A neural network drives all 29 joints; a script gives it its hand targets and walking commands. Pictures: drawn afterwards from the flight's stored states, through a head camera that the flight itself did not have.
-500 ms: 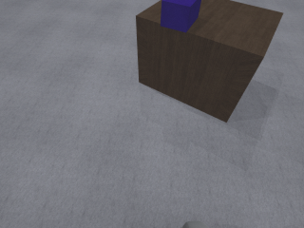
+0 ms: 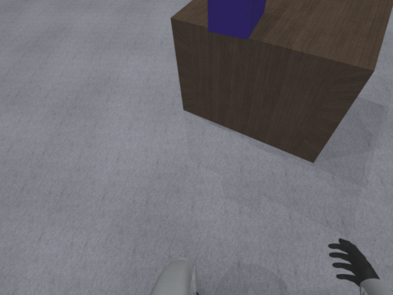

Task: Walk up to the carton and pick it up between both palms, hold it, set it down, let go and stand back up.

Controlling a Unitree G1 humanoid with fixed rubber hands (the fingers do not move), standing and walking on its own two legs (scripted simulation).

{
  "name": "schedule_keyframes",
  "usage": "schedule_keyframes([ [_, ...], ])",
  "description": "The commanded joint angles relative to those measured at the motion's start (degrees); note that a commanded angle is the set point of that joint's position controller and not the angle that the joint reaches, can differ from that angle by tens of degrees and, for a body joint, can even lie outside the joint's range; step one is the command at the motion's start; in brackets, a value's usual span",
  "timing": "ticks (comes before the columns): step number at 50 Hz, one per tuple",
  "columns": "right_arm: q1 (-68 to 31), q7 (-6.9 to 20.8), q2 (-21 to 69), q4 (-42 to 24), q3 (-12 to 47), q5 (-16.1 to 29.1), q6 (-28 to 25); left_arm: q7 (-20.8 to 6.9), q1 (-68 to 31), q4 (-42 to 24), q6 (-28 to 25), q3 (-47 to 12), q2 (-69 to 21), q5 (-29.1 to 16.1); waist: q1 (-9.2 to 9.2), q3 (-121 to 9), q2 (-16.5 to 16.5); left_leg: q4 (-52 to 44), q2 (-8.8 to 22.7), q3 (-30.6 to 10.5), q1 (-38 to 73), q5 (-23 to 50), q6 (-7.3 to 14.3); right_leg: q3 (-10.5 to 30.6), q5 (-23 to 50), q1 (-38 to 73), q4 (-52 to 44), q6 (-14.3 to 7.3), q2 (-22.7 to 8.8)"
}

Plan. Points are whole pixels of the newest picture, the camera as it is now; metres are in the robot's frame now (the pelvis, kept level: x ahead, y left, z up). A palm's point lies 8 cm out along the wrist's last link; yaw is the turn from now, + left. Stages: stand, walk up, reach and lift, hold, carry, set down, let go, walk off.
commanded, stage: walk up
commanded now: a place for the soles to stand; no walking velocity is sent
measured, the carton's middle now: (238, 3) +1.21 -0.08 -0.03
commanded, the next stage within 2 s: none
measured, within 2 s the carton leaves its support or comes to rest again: neither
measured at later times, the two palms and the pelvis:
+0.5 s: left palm out of the picture +0.12 +0.46 -0.08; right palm (301, 248) +0.23 -0.17 -0.07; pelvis +0.11 +0.14 +0.02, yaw -2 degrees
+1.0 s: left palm (1, 211) +0.29 +0.55 -0.10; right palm (251, 289) +0.15 -0.06 -0.07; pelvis +0.19 +0.26 +0.01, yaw -3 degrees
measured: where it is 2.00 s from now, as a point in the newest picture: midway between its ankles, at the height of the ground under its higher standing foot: (160, 257)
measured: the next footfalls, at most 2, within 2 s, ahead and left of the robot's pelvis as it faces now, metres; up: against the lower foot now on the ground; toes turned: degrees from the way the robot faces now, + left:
left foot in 0.10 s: +0.17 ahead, +0.11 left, +0.01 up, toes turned +4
right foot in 0.50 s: +0.16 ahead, -0.04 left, +0.00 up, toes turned +2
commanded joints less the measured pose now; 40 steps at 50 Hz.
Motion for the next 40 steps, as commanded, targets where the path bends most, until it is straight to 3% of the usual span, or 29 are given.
schedule_keyframes([
  [1,-3.7,0.6,-11.4,-9.9,-3.9,-1.9,-1.8,2.3,1.7,-4.9,-3.6,6.5,19.5,0.5,-3.61,-4.2,-10.9,-15.2,3.6,-8.8,3.8,7.5,-0.6,24.5,29.6,-1.3,-11.8,-14.5,-15.0],
  [4,14.3,0.2,-16.0,-3.4,-7.0,-2.1,-2.9,1.7,-5.7,-5.7,-3.7,5.1,15.9,0.2,-13.07,-11.4,-4.7,-30.6,3.4,-9.8,41.0,21.5,1.1,12.8,22.6,-21.0,8.5,-6.6,-8.0],
  [5,21.1,-0.8,-18.1,-2.3,-7.7,-2.3,-3.1,2.0,0.7,-3.5,-4.0,3.7,9.2,0.2,-14.31,-17.7,7.3,-37.1,10.1,-17.4,52.1,20.0,0.0,6.2,4.3,-25.4,23.2,-3.9,0.0],
  [6,19.1,-1.6,-18.3,-2.2,-7.6,-2.9,-2.8,2.2,9.9,-1.4,-2.8,2.5,6.0,-0.9,-11.30,-20.0,11.3,-42.3,18.5,-26.3,52.7,11.0,-3.4,3.7,-7.4,-28.4,30.9,-2.4,2.8],
  [8,6.1,-1.8,-19.2,-5.2,-7.7,-0.9,-2.0,2.3,11.9,1.3,-0.9,5.1,12.5,-0.1,-6.42,-13.1,3.4,-54.5,23.5,-34.1,36.0,-16.8,-5.9,4.5,1.4,-24.7,37.6,-2.2,-1.9],
  [10,3.7,-2.2,-14.0,-5.1,-6.1,-1.1,-2.1,1.5,8.7,0.9,-0.2,5.9,13.7,-0.1,-5.63,-4.0,2.6,-55.4,14.2,-19.3,28.7,2.1,-14.8,5.0,9.5,-22.3,34.3,-1.5,-2.8],
  [11,2.3,-2.1,-12.4,-5.4,-5.8,-1.4,-2.3,1.4,11.8,1.5,-0.5,6.1,12.6,-0.3,-3.75,-2.6,10.9,-56.5,8.4,-9.9,23.8,19.3,-21.1,2.3,8.6,-14.8,29.7,-1.2,-2.1],
  [13,0.5,-1.8,-12.4,-6.5,-5.5,-2.8,-1.9,1.4,14.0,3.2,0.2,6.3,12.8,-1.3,-1.37,-3.4,13.8,-50.5,4.2,2.1,24.4,44.0,-21.1,-3.2,6.0,-8.1,22.5,0.1,-1.5],
  [14,1.5,-1.9,-11.2,-6.3,-5.5,-3.1,-1.4,1.6,16.0,3.8,-0.1,6.1,12.4,-1.4,-0.64,-5.0,13.7,-46.3,2.8,4.7,26.2,57.4,-19.8,-4.1,4.0,-5.6,21.9,0.1,-1.2],
  [15,3.2,-1.9,-11.2,-6.5,-5.3,-3.4,-1.2,1.7,13.8,3.7,0.6,6.0,12.8,-2.0,-1.41,-6.4,10.8,-43.0,4.1,4.4,32.8,60.4,-13.7,-5.9,4.8,-9.0,16.1,0.6,-0.8],
  [17,5.6,-2.0,-13.1,-7.6,-6.3,-3.2,-0.3,2.1,15.0,3.2,1.0,5.6,11.4,-2.6,-1.77,-8.5,11.8,-43.0,4.0,4.6,38.7,64.8,-15.0,-8.1,3.1,-8.1,10.6,1.0,0.2],
  [19,5.4,-2.0,-12.7,-9.0,-6.5,-3.4,0.6,2.2,14.2,2.2,1.6,5.6,10.9,-2.5,-1.53,-10.3,6.3,-42.5,4.4,3.1,38.7,65.7,-13.5,-8.6,0.0,-4.6,4.3,0.6,0.1],
  [20,4.7,-2.0,-13.1,-8.9,-7.2,-3.7,1.0,2.4,14.7,1.9,1.9,5.6,10.7,-2.4,-2.02,-9.0,10.0,-43.5,1.9,6.2,38.0,66.1,-17.8,-11.3,-0.5,-3.3,-1.2,0.5,0.6],
  [21,-1.6,-2.1,-15.1,-12.0,-8.0,-4.0,1.9,2.9,22.0,3.0,1.9,6.9,12.0,-2.7,2.80,-9.5,11.3,-37.5,-1.6,8.9,33.9,71.0,-24.4,-12.1,-1.4,4.4,-9.2,-1.8,-0.8],
  [22,-8.8,-2.2,-16.7,-14.6,-8.4,-3.4,2.4,3.8,30.8,5.0,1.8,7.9,13.6,-2.5,10.35,-9.6,4.9,-18.5,-4.4,8.3,28.3,79.3,-26.8,-13.3,1.2,10.9,-21.6,-5.0,-3.1],
  [23,-12.7,-2.3,-14.8,-16.2,-7.0,-1.3,3.4,5.0,31.1,5.8,1.3,9.6,15.1,-2.3,14.52,-10.4,-13.2,2.5,-4.5,4.0,22.4,69.2,-17.9,-12.4,17.9,18.0,-33.1,-6.7,-3.2],
  [24,-6.8,-1.9,-9.1,-15.1,-4.6,1.8,3.1,6.0,20.5,4.2,0.4,9.2,14.8,-1.2,9.61,-11.7,-33.4,19.3,-4.6,-6.6,8.1,5.5,-6.4,9.1,32.6,23.5,-25.7,-10.4,-11.7],
  [25,-1.1,-1.3,-8.2,-14.2,-4.2,1.5,2.9,6.3,9.4,1.7,-0.8,8.0,14.7,1.0,0.80,-9.5,-25.1,24.3,1.8,-20.5,3.0,-7.6,-1.8,21.8,22.2,12.9,-14.6,-14.0,-17.3],
  [26,3.3,-0.8,-9.7,-11.6,-5.1,1.0,3.7,5.9,-1.1,-1.8,-0.6,7.2,15.0,1.4,-5.49,-7.0,-9.6,23.6,3.6,-21.1,12.8,-1.8,0.9,24.8,8.9,-8.3,-16.4,-15.7,-22.2],
  [27,12.2,-0.3,-10.4,-9.0,-5.7,1.0,4.0,5.2,-11.0,-4.8,-0.8,6.9,15.2,1.3,-12.79,-6.7,-5.2,20.5,0.9,-17.0,14.1,0.1,1.8,22.6,-8.2,-12.6,-19.2,-13.4,-17.3],
  [28,12.3,0.5,-13.7,-8.4,-6.5,0.5,4.0,5.6,-14.4,-5.4,-1.3,7.6,21.9,2.8,-12.58,-1.5,-10.9,14.9,1.2,-18.5,19.1,-6.3,2.7,33.1,-16.5,-24.5,-23.3,-16.6,-23.8],
  [29,10.8,1.0,-14.7,-8.0,-6.3,0.2,4.3,5.9,-16.6,-4.8,-1.8,7.3,21.9,2.8,-12.27,6.6,-15.6,3.4,4.5,-19.1,19.5,-10.3,3.9,28.2,-19.3,-33.6,-22.0,-14.5,-21.0],
  [31,13.4,1.2,-13.6,-5.3,-6.6,0.3,2.3,3.9,-14.3,-3.8,-1.3,6.9,20.1,4.0,-13.30,5.0,-17.4,-23.7,2.3,-9.8,27.9,-10.8,3.3,13.7,-10.2,-28.6,-12.4,-10.0,-10.9],
  [32,20.4,0.0,-14.7,-1.1,-7.2,-0.5,0.6,3.7,-11.0,-3.1,-1.0,5.7,15.4,3.7,-16.24,1.5,-5.3,-38.6,1.7,-12.7,37.7,-1.8,0.5,9.4,1.3,-29.2,10.3,-6.0,-4.7],
  [33,25.1,-1.1,-16.8,1.5,-7.9,-1.3,-0.3,3.5,-5.5,-2.0,-0.5,4.6,8.3,3.7,-16.08,-0.1,8.6,-41.7,5.1,-19.0,40.8,3.3,-5.4,7.1,-1.4,-31.4,28.0,-3.0,2.1],
  [34,23.5,-2.0,-18.8,0.5,-7.9,-2.2,-0.8,3.2,1.4,-2.1,-0.3,3.1,6.9,2.9,-12.45,-2.1,15.4,-45.4,13.2,-28.7,41.8,15.2,-7.9,5.4,-7.3,-36.9,36.6,-2.4,6.1],
  [35,17.0,-2.0,-18.6,-1.9,-7.4,-2.4,-1.1,3.3,4.2,-2.5,0.0,4.0,9.3,1.5,-7.82,-5.4,11.4,-45.6,17.4,-32.0,39.0,15.7,-5.9,5.9,-6.7,-32.5,37.5,-2.9,2.7],
  [37,11.2,-2.5,-19.8,-3.3,-7.0,-0.7,-1.6,2.2,-1.3,-2.7,0.3,5.5,11.5,1.5,-6.68,-0.9,7.0,-53.2,19.0,-35.0,26.7,11.8,-9.7,8.4,0.1,-28.4,43.0,-3.7,-1.1],
  [40,11.0,-3.5,-13.5,-4.4,-4.7,-1.5,-3.0,0.5,-0.9,-2.4,1.2,4.8,11.4,-0.3,-3.75,0.6,0.7,-42.0,8.0,-12.1,29.4,41.9,-11.8,3.3,8.9,-24.8,34.9,-2.9,-1.5],
])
